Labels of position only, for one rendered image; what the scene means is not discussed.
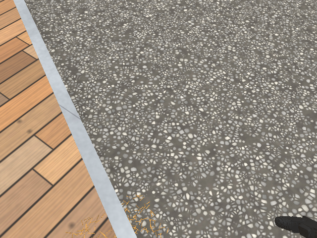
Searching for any right robot hand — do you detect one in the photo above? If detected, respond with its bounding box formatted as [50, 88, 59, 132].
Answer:
[274, 215, 317, 238]

